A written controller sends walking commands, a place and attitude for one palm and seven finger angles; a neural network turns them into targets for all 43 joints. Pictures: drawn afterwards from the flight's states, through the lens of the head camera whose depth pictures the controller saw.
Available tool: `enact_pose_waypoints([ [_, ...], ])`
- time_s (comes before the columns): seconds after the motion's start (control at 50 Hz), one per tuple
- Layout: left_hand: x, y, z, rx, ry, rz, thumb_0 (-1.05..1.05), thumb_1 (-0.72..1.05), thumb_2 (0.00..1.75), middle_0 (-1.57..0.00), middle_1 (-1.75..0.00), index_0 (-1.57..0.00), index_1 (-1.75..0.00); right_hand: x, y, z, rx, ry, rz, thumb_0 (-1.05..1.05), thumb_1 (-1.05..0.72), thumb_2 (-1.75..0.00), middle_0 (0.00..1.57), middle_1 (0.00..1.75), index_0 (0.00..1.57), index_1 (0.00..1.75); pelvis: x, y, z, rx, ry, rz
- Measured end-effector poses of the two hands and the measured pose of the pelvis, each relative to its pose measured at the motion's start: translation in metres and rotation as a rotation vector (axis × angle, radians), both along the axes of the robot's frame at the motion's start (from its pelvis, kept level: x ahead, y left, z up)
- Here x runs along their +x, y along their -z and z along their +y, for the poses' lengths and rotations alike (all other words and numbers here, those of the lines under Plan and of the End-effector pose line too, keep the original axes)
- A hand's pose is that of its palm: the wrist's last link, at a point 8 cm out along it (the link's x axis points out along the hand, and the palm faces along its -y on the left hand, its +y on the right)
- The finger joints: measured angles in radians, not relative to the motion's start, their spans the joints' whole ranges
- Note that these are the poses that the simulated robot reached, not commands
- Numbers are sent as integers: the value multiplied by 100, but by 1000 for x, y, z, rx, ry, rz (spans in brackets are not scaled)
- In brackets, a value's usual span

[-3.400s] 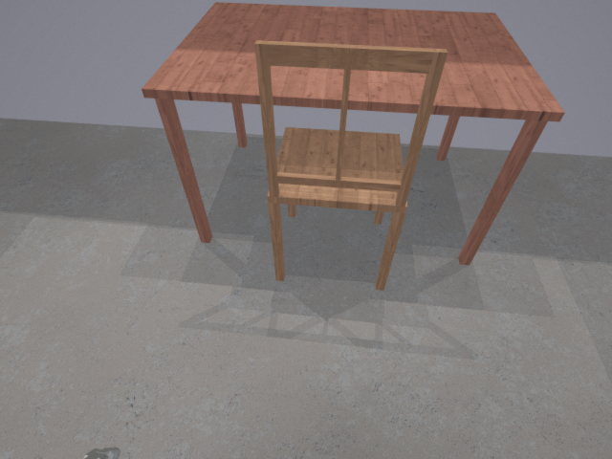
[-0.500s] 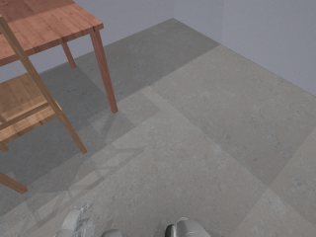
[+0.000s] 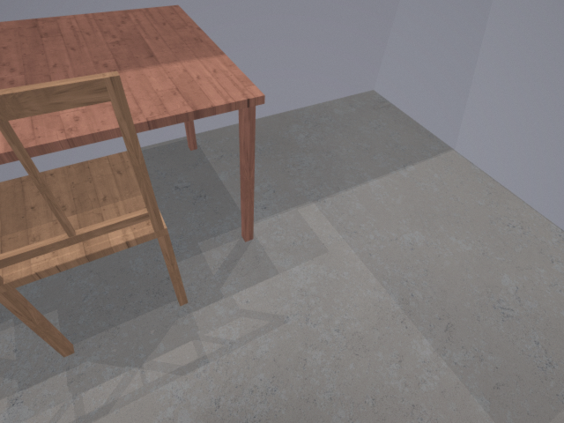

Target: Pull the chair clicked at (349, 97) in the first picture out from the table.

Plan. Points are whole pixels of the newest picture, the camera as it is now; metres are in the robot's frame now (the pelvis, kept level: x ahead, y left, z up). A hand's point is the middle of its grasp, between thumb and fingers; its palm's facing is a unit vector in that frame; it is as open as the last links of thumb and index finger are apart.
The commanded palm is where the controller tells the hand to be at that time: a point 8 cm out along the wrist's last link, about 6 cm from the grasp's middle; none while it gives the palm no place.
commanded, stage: turn to face it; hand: left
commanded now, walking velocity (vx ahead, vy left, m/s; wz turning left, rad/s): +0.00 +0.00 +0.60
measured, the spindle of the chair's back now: (42, 186) +0.55 +0.53 -0.06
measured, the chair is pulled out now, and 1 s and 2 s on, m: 0.00 0.00 0.00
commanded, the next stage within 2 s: take the last steps up to it in 0.76 s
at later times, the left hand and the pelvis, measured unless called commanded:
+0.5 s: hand out of the picture -0.01 +0.15 -0.15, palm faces +0.35 -0.90 -0.26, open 7.4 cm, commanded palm none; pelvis +0.00 -0.06 +0.00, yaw +19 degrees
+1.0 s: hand out of the picture -0.07 +0.18 -0.16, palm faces +0.50 -0.82 -0.27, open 7.4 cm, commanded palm none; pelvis -0.01 -0.03 -0.01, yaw +28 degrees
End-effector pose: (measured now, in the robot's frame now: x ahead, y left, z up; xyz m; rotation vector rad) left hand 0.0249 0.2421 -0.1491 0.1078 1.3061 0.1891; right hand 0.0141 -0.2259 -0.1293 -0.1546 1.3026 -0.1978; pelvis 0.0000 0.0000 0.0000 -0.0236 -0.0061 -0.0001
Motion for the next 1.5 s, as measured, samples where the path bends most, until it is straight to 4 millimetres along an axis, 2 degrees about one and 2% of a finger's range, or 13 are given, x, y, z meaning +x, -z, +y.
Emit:
enact_pose_waypoints([
  [0.14, -14, -12, 1, 59, -73, 25, 0, 91, 90, -20, -30, -19, -30, 35, 2, -26, -9, -64, -17, 1, -91, -90, 20, 30, 20, 30, 3, -1, -14, 2, -77, 13],
  [0.3, -15, -24, -26, 130, -158, -102, 0, 91, 90, -20, -30, -20, -30, 82, 19, -73, -9, -177, -48, 0, -91, -90, 20, 30, 20, 30, -1, 9, -49, 22, -199, 1],
  [0.42, -38, -33, -46, 120, -229, -115, 0, 91, 90, -20, -30, -20, -30, 126, 3, -77, -7, -283, -104, 1, -91, -90, 19, 30, 20, 30, 0, 0, -58, 55, -285, -16],
  [0.52, -65, -28, -54, 88, -284, -80, 0, 91, 90, -21, -30, -20, -30, 158, -5, -55, -1, -374, -137, 1, -91, -90, 19, 29, 20, 30, -2, -2, -55, 74, -338, -11],
  [0.66, -127, 0, -40, 40, -403, 21, 0, 90, 90, -21, -30, -20, -30, 195, -8, 9, -3, -523, -222, 1, -91, -90, 19, 29, 20, 30, -10, 12, -29, 35, -400, 6],
  [0.78, -154, 3, -22, 45, -457, 88, 0, 91, 90, -20, -30, -20, -30, 184, -14, 41, 9, -573, -220, 0, -91, -90, 20, 30, 20, 30, -17, 8, -23, 31, -431, 0],
  [0.9, -142, -13, -18, 73, -469, 33, 0, 91, 90, -20, -30, -19, -30, 158, -3, 40, 42, -568, -142, 0, -90, -90, 20, 30, 20, 30, -18, 1, -24, 32, -464, -2],
  [1.04, -119, -19, -40, 108, -459, -52, 0, 91, 90, -20, -30, -19, -30, 136, 28, 11, 76, -538, -38, 0, -90, -90, 20, 30, 20, 30, -4, 11, -35, 45, -505, -7],
  [1.14, -129, -27, -71, 59, -518, -21, 0, 91, 90, -20, -30, -20, -30, 135, 20, 1, 69, -543, 31, 1, -91, -90, 20, 30, 20, 30, 12, -2, -29, 48, -526, -7],
  [1.24, -142, -25, -97, -28, -555, 79, 0, 91, 90, -20, -30, -20, -30, 146, 11, 9, 50, -531, 46, 1, -91, -90, 19, 30, 20, 30, 28, -9, -14, 46, -539, 3],
  [1.32, -151, -21, -105, -94, -597, 150, 0, 91, 90, -20, -30, -20, -30, 164, 8, 34, 37, -556, 55, 1, -91, -90, 19, 29, 20, 30, 40, -8, 6, 36, -546, 9],
  [1.38, -157, -15, -102, -139, -628, 204, 0, 91, 90, -20, -30, -20, -30, 186, 7, 68, 37, -591, 33, 1, -91, -90, 19, 29, 20, 30, 50, -4, 27, 27, -549, 11],
  [1.5, -156, 9, -62, -199, -619, 300, 0, 91, 90, -20, -30, -20, -30, 229, 13, 141, 45, -610, -111, 1, -91, -90, 19, 30, 20, 30, 68, 16, 74, 22, -521, -1],
])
